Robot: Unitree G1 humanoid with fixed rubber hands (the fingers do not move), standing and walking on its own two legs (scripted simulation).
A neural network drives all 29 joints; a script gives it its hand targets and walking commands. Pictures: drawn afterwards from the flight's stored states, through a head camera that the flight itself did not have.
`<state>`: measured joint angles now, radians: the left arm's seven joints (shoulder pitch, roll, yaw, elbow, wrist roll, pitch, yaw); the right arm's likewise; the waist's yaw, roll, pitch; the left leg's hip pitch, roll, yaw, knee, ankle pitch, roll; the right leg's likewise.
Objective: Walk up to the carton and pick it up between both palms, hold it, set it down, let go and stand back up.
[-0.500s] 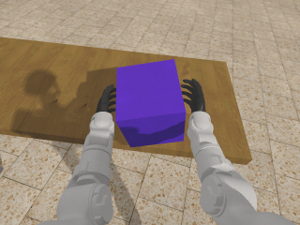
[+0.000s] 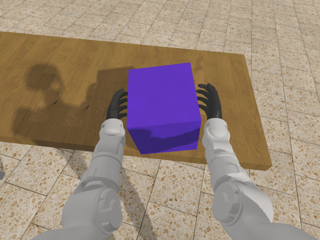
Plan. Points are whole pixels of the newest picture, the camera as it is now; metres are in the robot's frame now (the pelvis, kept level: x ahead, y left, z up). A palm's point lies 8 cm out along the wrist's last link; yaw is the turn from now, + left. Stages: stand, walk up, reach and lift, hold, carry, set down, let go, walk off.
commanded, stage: set down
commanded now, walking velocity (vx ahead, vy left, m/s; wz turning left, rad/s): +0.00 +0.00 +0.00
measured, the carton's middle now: (164, 111) +0.44 -0.01 +0.03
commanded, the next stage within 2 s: none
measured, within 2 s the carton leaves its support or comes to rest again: rests again in 1.00 s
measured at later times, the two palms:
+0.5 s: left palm (120, 118) +0.41 +0.12 +0.02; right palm (212, 118) +0.41 -0.14 +0.03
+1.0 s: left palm (121, 118) +0.42 +0.11 +0.02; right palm (214, 121) +0.41 -0.15 +0.03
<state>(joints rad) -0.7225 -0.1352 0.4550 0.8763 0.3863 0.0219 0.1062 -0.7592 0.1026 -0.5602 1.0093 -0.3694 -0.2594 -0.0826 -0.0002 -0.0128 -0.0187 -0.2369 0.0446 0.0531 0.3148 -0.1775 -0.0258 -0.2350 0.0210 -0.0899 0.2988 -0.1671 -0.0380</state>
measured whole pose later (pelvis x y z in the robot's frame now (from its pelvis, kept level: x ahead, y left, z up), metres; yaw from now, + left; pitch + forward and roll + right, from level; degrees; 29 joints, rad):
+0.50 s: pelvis +0.01 +0.00 +0.00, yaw -1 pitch +13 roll +0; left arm -0.77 -0.13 0.50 0.99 0.38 -0.10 0.13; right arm -0.77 0.11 -0.65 1.03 -0.47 -0.28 -0.06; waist 0.00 0.00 -0.08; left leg -0.38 0.05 0.06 0.34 -0.19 -0.03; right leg -0.39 0.02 -0.08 0.34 -0.17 -0.04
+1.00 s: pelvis +0.00 +0.00 +0.00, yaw -1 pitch +15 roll +0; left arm -0.82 -0.11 0.54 1.05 0.41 -0.17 0.12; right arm -0.79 0.10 -0.67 1.02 -0.49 -0.29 -0.04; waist 0.00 -0.01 -0.08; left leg -0.43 0.05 0.08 0.33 -0.16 -0.02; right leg -0.45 0.02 -0.07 0.33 -0.15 -0.04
